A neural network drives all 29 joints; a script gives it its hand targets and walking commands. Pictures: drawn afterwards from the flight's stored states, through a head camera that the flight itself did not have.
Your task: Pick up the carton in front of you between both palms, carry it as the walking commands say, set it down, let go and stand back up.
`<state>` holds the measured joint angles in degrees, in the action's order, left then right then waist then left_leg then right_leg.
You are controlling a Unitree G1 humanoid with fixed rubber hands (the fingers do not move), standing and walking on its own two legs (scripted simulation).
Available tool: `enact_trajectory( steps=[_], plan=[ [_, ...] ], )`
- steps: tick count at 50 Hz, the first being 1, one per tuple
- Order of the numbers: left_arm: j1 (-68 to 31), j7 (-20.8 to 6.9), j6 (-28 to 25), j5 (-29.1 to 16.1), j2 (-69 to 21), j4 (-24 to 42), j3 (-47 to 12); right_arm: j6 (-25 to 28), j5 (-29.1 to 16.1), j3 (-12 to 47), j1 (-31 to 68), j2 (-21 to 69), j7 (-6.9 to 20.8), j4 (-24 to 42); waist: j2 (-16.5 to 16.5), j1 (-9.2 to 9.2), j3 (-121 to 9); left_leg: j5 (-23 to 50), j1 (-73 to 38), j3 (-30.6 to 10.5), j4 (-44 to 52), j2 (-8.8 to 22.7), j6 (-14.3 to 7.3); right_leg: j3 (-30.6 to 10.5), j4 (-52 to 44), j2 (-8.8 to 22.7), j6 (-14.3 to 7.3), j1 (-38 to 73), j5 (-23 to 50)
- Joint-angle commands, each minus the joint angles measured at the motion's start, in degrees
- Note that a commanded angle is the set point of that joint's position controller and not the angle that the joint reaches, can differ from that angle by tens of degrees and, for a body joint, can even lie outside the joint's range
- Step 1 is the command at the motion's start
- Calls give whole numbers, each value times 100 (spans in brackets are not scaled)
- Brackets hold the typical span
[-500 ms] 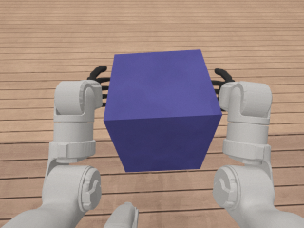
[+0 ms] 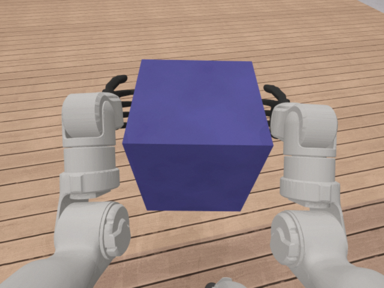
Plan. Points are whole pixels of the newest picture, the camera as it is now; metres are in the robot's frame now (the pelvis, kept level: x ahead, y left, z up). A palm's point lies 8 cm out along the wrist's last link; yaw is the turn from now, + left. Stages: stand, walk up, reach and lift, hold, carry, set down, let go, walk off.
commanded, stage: carry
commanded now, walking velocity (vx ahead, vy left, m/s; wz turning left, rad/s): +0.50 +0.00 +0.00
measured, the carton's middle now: (195, 141) +0.39 -0.01 +0.11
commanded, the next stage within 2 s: none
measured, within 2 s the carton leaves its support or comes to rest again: neither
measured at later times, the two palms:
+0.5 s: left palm (123, 23) +0.71 +0.16 +0.22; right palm (237, 30) +0.69 -0.14 +0.21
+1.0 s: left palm out of the picture +1.01 +0.16 +0.24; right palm out of the picture +1.03 -0.14 +0.24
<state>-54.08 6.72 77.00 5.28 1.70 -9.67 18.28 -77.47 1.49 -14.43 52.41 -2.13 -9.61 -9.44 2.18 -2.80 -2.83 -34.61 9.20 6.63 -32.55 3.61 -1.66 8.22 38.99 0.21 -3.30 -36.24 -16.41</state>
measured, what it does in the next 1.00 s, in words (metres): climbs: left foot 0.05 m higher, then right foot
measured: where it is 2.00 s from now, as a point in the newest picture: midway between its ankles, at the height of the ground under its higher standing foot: (181, 138)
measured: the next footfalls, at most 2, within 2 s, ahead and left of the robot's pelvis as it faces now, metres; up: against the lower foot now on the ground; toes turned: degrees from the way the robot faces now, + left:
left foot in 0.38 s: +0.45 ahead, +0.11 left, +0.08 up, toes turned +8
right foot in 0.80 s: +0.69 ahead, -0.09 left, +0.08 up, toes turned -6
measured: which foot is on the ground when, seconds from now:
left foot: down 0.00-0.02, up 0.04-0.36, down 0.38-0.82, up 0.84-1.00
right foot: down 0.00-0.42, up 0.44-0.78, down 0.80-1.00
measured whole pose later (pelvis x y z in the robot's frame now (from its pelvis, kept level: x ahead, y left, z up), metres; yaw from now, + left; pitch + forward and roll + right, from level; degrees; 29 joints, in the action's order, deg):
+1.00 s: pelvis +0.65 -0.02 +0.10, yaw +1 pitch +5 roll +1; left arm -48.1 6.7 74.4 4.2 1.1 -16.7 15.3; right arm -77.1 4.6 -15.6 49.8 -1.2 -8.8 -16.7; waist 0.5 3.5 -3.9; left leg -21.0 34.9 1.8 -65.3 1.0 -1.3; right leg 7.9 27.3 0.1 -4.7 -18.5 -13.9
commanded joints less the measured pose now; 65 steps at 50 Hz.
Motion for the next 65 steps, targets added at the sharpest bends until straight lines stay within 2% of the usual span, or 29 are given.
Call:
enact_trajectory(
  steps=[1, 2, 5, 7, 14, 17, 19, 20, 21, 22, 24, 25, 27, 32, 37, 39, 40, 41, 42, 43, 45, 47, 51, 58, 61, 62, 63, 64, 65],
  plan=[
    [-3230, -1101, -35, -2092, -5549, -511, -2955, 70, -2453, 2946, 4478, 6074, 1551, 325, -1446, 835, -3809, 3112, 2087, 23, -3192, -35, 31, -2977, -1124, 1490, -976, 5410, -1297],
    [-3310, -1140, -69, -2180, -5736, -554, -2945, 64, -2375, 2844, 4603, 6033, 1556, 243, -2119, 880, -3493, 392, 3370, -340, -4340, -857, 90, -4901, -2020, 1918, -1532, 5704, -276],
    [-4410, -1290, -117, -2870, -6410, 355, -3377, 124, -2076, 2597, 4438, 6109, 1453, 163, -249, 859, -2841, 622, 4261, -913, -5364, -243, -201, -3388, -1208, 1734, -1289, 5017, 1595],
    [-4964, -1332, -152, -3262, -6657, 851, -3598, 117, -1949, 2475, 4388, 6037, 1340, 281, -400, 654, -2843, 872, 4066, -905, -4739, -110, -254, -2852, -1451, 1553, -915, 4671, 707],
    [-4695, -1341, -53, -3307, -6413, 711, -3528, 42, -1539, 2465, 3951, 5584, 1093, 135, -728, 704, -2357, 1194, 3605, -252, -2456, 17, -146, -1575, -2000, 1341, -930, 3948, 681],
    [-4323, -1375, -52, -3076, -6341, 122, -3351, 21, -1530, 2475, 3811, 5682, 1173, -290, -1046, 602, -2100, 1414, 2277, 471, -1215, -410, -245, -922, -1994, 1217, -624, 3459, 1676],
    [-4166, -1408, -77, -2897, -6362, -199, -3211, 72, -1600, 2452, 3731, 5864, 1263, -603, -975, 24, -2474, 1683, 476, 948, -428, -895, -422, -233, -577, 1065, -264, 3128, 3655],
    [-4154, -1416, -91, -2794, -6367, -285, -3165, 127, -1678, 2398, 3617, 5941, 1310, -727, -618, -309, -3048, 1608, -1114, 406, -264, -695, -527, -43, 689, 870, -9, 2440, 3458],
    [-4227, -1427, -99, -2745, -6401, -168, -3076, 218, -1766, 2400, 3741, 5879, 1346, -575, 1145, -391, -3846, 255, -2523, -3100, 367, 1141, -1448, -206, 2712, 278, 348, 756, 1644],
    [-4360, -1403, -113, -2648, -6387, -137, -3098, 265, -1908, 2587, 3965, 6122, 1381, -493, 1644, -392, -3475, 1121, -2690, -4831, 1383, 1540, -1805, -665, 3839, -431, 384, -517, -1313],
    [-4324, -1295, -162, -2555, -6313, 33, -2988, 314, -2417, 2957, 4751, 6524, 1459, 405, 177, -205, -2889, 2987, -2231, -3756, 699, 1472, -1629, -1062, 4670, -41, 163, -1229, -1116],
    [-4236, -1227, -159, -2483, -6221, 152, -2928, 333, -2684, 3104, 5159, 6680, 1486, 842, -160, -122, -2765, 3294, -1896, -3188, 609, 1354, -1391, -1094, 4344, 129, 97, -1261, -990],
    [-4069, -1083, -133, -2360, -6129, 346, -2916, 316, -2982, 3300, 5550, 6782, 1488, 1367, 72, 60, -2852, 2597, -1595, -2489, 804, 1127, -1034, -1107, 3523, 259, 43, -927, -886],
    [-3700, -880, -8, -2098, -5736, 528, -3010, 151, -2959, 3319, 5178, 6514, 1480, 1405, 390, -102, -2693, 2817, -1384, -1478, 1067, 980, -1079, -645, 1262, 246, 212, -515, -463],
    [-3569, -1018, 91, -2091, -5663, -40, -3064, 90, -2557, 3127, 4539, 6221, 1527, 529, 674, 12, -2430, 3732, -848, -737, 803, 843, -741, -60, -545, -52, 128, 985, 866],
    [-3581, -1140, 66, -2193, -5753, -388, -3034, 103, -2390, 3018, 4366, 6196, 1523, 139, 208, 282, -2481, 4993, -528, -76, -341, 562, -419, 392, -1339, -341, 29, 2295, 1223],
    [-3420, -1202, 51, -2225, -5793, -653, -2961, 110, -2292, 2890, 4318, 6102, 1517, -97, -5, 513, -2703, 4783, 140, 108, -1259, 383, -161, 33, -1328, -21, -90, 3470, 1117],
    [-3323, -1252, 25, -2243, -5729, -842, -2838, 111, -2233, 2774, 4255, 6088, 1513, -299, -792, 597, -3000, 3182, 1405, 61, -2457, 33, 72, -1887, -1311, 1178, -428, 4571, 875],
    [-3474, -1285, -37, -2251, -5743, -924, -2788, 114, -2160, 2649, 4309, 6123, 1493, -345, -1997, 579, -2966, 691, 3177, -234, -3736, -776, 193, -4033, -1649, 2078, -1129, 5505, 1773],
    [-3515, -1328, -74, -2371, -5928, -839, -2803, 134, -2128, 2663, 4391, 6153, 1467, -306, -1689, 659, -2912, 556, 3736, -686, -4407, -555, 68, -3962, -1604, 2068, -1325, 5563, 1912],
    [-4074, -1382, -168, -2631, -6308, -351, -2915, 197, -2125, 2626, 4451, 6338, 1406, -199, -537, 641, -2622, 1000, 3877, -800, -4217, -197, -15, -3019, -1497, 1841, -1064, 5001, 2549],
    [-4224, -1414, -241, -2835, -6630, -74, -3040, 245, -2048, 2535, 4137, 6492, 1351, -244, -630, 566, -2588, 1288, 3597, -805, -3581, -66, -7, -2420, -1714, 1623, -793, 4606, 2256],
    [-4013, -1497, -440, -2920, -6979, 89, -3263, 433, -1851, 2637, 3679, 6698, 1297, -198, -831, 559, -2453, 1764, 3712, -518, -2524, -24, 72, -1776, -1998, 1494, -852, 4604, 2417],
    [-3252, -1457, -739, -2773, -6905, 440, -3689, 690, -1895, 3189, 3088, 6846, 1348, 140, -991, 601, -2057, 3572, 2388, 177, 168, -309, -38, -553, -1893, 998, -358, 4450, 3971],
    [-2626, -1413, -745, -2635, -6858, 675, -3881, 713, -1962, 3381, 2639, 6899, 1453, 335, -987, 243, -2613, 3985, 349, 610, 1101, -661, -146, -37, -558, 847, 77, 4368, 5058],
    [-2444, -1409, -735, -2554, -6819, 739, -3928, 723, -1949, 3434, 2406, 6973, 1509, 379, -634, 159, -2885, 3773, -902, 429, 1054, -387, -145, 64, 365, 721, 228, 3601, 4125],
    [-2195, -1425, -720, -2484, -6802, 733, -3975, 725, -1916, 3454, 2100, 6994, 1570, 398, -51, 83, -3199, 4275, -2154, -991, 553, 779, -331, -143, 1333, 577, 371, 2364, 2036],
    [-1945, -1448, -668, -2450, -6937, 798, -4042, 784, -1842, 3443, 1929, 6796, 1595, 377, 1665, 192, -3797, 4354, -3680, -3436, 688, 2049, -1309, -507, 2699, -168, 480, 434, -1011],
    [-1811, -1442, -680, -2416, -6861, 907, -4104, 799, -1871, 3549, 1638, 6946, 1636, 501, 1469, 108, -3605, 3904, -3631, -3663, 1130, 1926, -1354, -875, 3398, -225, 398, -230, -1276]
  ],
)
